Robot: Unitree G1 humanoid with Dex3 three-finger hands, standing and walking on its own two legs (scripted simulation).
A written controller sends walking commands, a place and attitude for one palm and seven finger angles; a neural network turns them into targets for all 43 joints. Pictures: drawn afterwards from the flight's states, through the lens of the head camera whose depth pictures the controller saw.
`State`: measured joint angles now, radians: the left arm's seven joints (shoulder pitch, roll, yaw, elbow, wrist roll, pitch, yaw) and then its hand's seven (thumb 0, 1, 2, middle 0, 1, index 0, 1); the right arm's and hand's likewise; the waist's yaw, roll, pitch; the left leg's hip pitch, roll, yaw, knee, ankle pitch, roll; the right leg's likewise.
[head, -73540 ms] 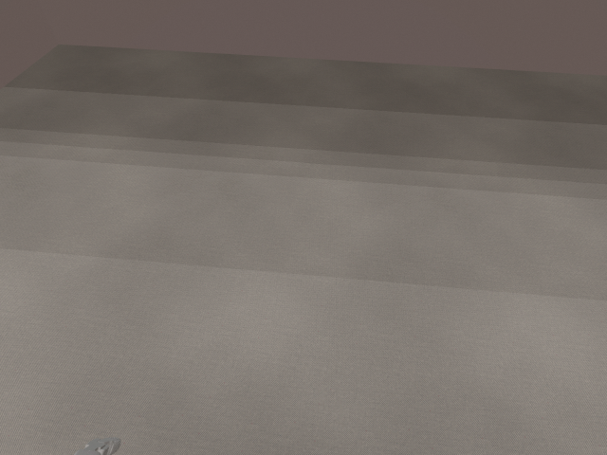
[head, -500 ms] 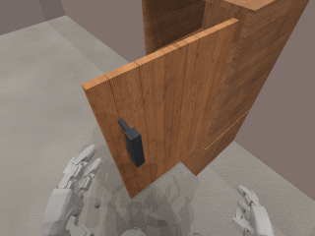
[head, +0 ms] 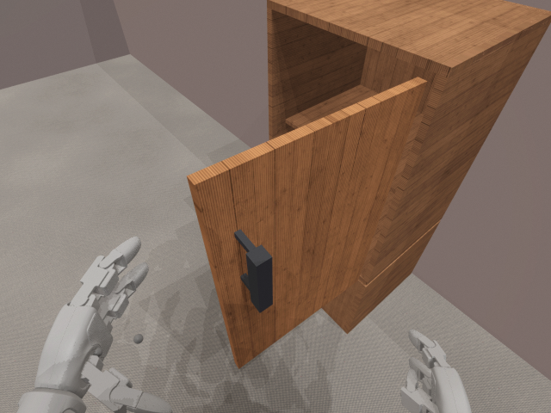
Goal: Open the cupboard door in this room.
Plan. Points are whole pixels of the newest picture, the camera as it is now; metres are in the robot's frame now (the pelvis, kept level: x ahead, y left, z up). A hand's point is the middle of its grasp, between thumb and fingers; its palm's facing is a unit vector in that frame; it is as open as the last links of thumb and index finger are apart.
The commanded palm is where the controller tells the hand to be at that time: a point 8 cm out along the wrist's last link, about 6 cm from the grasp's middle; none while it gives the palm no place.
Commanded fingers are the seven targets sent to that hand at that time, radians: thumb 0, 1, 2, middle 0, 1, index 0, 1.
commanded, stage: draw the hand back to the body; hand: left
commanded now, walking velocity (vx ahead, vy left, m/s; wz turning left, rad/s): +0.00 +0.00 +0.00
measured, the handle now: (252, 270) +0.30 +0.07 +0.07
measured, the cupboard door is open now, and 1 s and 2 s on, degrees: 86 86 86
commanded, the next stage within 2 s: step back with the hand held close in 1.04 s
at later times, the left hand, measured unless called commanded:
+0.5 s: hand (69, 281) +0.20 +0.24 +0.18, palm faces +0.36 -0.84 -0.40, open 11.0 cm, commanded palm +0.16 +0.29 +0.20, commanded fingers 0.00 0.65 0.80 -0.19 -0.30 -0.19 -0.30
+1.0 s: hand (63, 268) +0.21 +0.24 +0.20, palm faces +0.43 -0.81 -0.40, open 7.5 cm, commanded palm +0.16 +0.28 +0.21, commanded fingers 0.00 0.90 0.90 -0.20 -0.30 -0.20 -0.30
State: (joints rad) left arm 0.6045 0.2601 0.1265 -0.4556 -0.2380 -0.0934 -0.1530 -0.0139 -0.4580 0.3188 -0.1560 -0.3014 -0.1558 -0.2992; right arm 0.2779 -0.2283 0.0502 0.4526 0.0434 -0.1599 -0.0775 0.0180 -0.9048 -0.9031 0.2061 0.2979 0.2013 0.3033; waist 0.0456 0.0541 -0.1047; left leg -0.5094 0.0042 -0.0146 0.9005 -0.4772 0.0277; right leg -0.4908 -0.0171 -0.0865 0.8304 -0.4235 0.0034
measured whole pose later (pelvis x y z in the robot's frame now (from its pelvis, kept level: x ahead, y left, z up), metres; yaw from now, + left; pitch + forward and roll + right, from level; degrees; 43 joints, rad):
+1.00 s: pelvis +0.01 -0.02 +0.05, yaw -2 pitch -5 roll +0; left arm 0.48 0.33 0.32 -0.40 -0.07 -0.06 0.11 0.01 0.87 0.89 -0.21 -0.30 -0.21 -0.30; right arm 0.19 -0.23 0.02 0.64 0.00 -0.10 -0.08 0.02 -0.91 -0.90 0.21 0.30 0.20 0.30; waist 0.07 0.07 0.03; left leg -0.06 0.01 0.02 0.42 -0.27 0.01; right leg -0.08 0.00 -0.05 0.40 -0.24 -0.01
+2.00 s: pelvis -0.10 +0.01 +0.02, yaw +1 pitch -2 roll -1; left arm 0.51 0.40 0.47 -0.52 0.01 -0.24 0.15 0.01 0.88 0.90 -0.21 -0.30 -0.22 -0.30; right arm 0.24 -0.20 0.00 0.58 -0.01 -0.10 -0.08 0.02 -0.90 -0.90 0.21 0.30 0.20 0.30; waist 0.00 -0.01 0.07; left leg -0.44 -0.01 0.04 0.72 -0.31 0.06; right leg -0.42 0.01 0.03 0.65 -0.19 0.02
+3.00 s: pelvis -0.27 +0.00 +0.04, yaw -5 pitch +0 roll +0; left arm 0.61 0.42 0.43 -0.50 -0.03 -0.22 0.15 0.01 0.88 0.90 -0.22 -0.30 -0.22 -0.30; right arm 0.31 -0.23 -0.01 0.68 -0.01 -0.11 -0.08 0.02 -0.91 -0.90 0.21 0.30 0.20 0.30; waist 0.01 -0.04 -0.05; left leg -0.41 0.01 0.02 0.72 -0.29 0.01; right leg -0.16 0.01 -0.03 0.50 -0.34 -0.03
